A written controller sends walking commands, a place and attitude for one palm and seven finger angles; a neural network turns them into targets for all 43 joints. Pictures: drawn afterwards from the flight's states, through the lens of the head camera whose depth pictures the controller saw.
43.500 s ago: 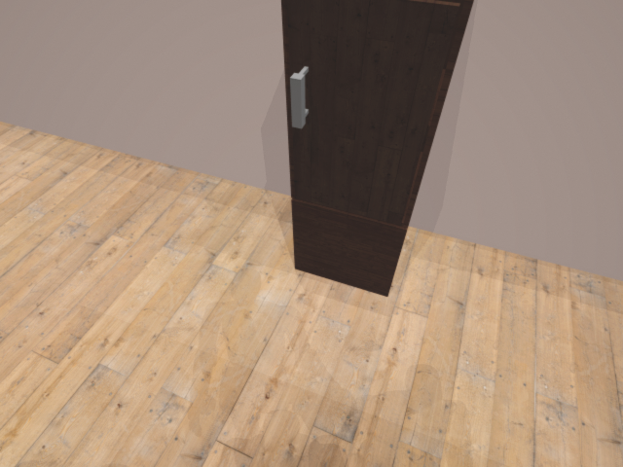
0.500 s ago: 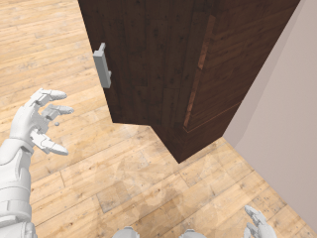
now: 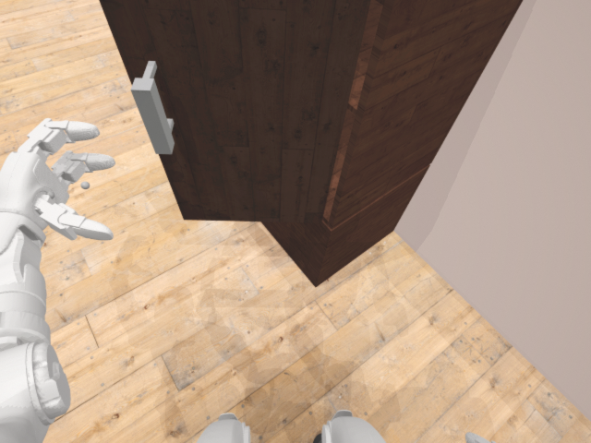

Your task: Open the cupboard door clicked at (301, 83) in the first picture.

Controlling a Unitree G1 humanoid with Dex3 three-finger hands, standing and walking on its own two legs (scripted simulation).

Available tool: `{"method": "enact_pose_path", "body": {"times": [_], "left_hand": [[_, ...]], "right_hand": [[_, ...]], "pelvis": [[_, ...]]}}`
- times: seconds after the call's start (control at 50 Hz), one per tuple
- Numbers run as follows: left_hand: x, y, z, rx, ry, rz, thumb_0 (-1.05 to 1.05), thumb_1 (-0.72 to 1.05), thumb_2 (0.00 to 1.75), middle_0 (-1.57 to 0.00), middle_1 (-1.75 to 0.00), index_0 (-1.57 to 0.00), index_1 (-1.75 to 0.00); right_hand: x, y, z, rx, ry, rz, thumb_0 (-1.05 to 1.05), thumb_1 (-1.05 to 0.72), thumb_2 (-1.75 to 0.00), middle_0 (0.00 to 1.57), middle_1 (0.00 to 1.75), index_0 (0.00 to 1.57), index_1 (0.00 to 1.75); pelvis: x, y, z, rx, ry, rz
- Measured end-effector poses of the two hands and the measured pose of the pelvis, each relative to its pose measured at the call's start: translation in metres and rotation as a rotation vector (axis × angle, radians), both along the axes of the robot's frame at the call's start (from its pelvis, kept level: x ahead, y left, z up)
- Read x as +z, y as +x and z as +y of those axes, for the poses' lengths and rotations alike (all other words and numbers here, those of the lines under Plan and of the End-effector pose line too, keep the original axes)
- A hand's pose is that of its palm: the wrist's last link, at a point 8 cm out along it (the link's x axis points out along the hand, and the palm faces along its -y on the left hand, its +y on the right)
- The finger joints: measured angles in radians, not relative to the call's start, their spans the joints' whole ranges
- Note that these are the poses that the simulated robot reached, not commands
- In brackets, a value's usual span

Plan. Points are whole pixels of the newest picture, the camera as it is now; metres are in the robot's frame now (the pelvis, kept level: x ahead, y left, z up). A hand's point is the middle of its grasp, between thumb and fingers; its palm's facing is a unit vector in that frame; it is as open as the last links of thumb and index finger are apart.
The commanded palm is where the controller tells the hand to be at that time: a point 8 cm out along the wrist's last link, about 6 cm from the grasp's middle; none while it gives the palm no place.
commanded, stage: move the hooked fingers beside the handle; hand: left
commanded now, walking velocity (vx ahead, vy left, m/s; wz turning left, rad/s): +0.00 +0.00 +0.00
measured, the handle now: (158, 108) +0.59 +0.21 +0.07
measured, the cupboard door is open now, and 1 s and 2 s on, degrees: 53 53 52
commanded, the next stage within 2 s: slide the fingers in behind the handle in 1.58 s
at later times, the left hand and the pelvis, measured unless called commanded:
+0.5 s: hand (98, 140) +0.50 +0.27 +0.09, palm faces -0.03 -1.00 -0.01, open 14.0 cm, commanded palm +0.49 +0.32 +0.08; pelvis +0.00 +0.01 -0.01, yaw -1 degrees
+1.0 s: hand (104, 121) +0.55 +0.28 +0.08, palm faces -0.03 -1.00 +0.00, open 14.0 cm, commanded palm +0.54 +0.32 +0.08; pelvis +0.01 +0.03 -0.02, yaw -3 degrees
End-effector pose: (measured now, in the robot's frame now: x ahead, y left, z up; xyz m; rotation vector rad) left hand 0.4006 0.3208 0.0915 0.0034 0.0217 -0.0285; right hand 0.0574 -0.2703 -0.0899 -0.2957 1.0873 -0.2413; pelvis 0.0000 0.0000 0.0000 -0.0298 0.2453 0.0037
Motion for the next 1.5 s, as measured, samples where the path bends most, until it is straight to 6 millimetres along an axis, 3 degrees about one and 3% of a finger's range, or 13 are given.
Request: {"method": "enact_pose_path", "body": {"times": [0.2, 0.56, 0.8, 0.92, 1.1, 1.36, 1.5], "left_hand": [[-0.002, 0.03, 0.006, 0.008, 0.004, 0.015, -0.01, -0.5, 0.3, -0.3, -1.2, -0.3, -1.2], [-0.001, 0.089, 0.009, 0.003, -0.006, 0.008, -0.01, -0.5, 0.3, -0.3, -1.2, -0.3, -1.2], [0.0, 0.123, 0.016, -0.002, -0.005, 0.015, -0.01, -0.5, 0.3, -0.3, -1.2, -0.3, -1.2], [-0.009, 0.133, 0.013, -0.01, -0.006, 0.034, -0.01, -0.5, 0.3, -0.3, -1.2, -0.3, -1.2], [-0.015, 0.126, 0.02, 0.009, -0.002, 0.026, -0.01, -0.5, 0.3, -0.3, -1.2, -0.3, -1.2], [-0.008, 0.122, 0.007, -0.006, -0.004, 0.024, -0.01, -0.5, 0.3, -0.3, -1.2, -0.3, -1.2], [-0.012, 0.122, 0.001, 0.011, 0.004, 0.031, -0.01, -0.5, 0.3, -0.3, -1.2, -0.3, -1.2]], "right_hand": [[-0.005, -0.013, 0.004, -0.019, -0.007, 0.063, 0.0, -0.9, -0.9, 0.2, 0.3, 0.21, 0.3], [-0.004, -0.074, 0.012, -0.113, -0.034, 0.283, 0.0, -0.9, -0.9, 0.2, 0.3, 0.21, 0.3], [-0.002, -0.096, 0.025, -0.143, -0.044, 0.381, 0.0, -0.9, -0.9, 0.2, 0.3, 0.21, 0.3], [-0.001, -0.099, 0.032, -0.157, -0.036, 0.399, 0.0, -0.9, -0.9, 0.2, 0.3, 0.21, 0.3], [0.0, -0.091, 0.038, -0.159, -0.008, 0.399, 0.0, -0.9, -0.9, 0.2, 0.3, 0.21, 0.3], [-0.004, -0.067, 0.029, -0.118, -0.02, 0.344, 0.0, -0.9, -0.9, 0.2, 0.3, 0.21, 0.3], [-0.006, -0.067, 0.023, -0.12, -0.021, 0.319, 0.0, -0.91, -0.9, 0.2, 0.3, 0.21, 0.3]], "pelvis": [[-0.006, -0.002, 0.003, -0.002, -0.01, 0.037], [-0.014, 0.002, 0.013, -0.015, -0.031, 0.114], [-0.019, 0.003, 0.02, -0.011, -0.051, 0.165], [-0.019, 0.007, 0.024, -0.021, -0.053, 0.184], [-0.017, 0.013, 0.026, -0.024, -0.057, 0.175], [-0.015, 0.013, 0.022, -0.005, -0.057, 0.158], [-0.017, 0.009, 0.018, -0.011, -0.052, 0.155]]}}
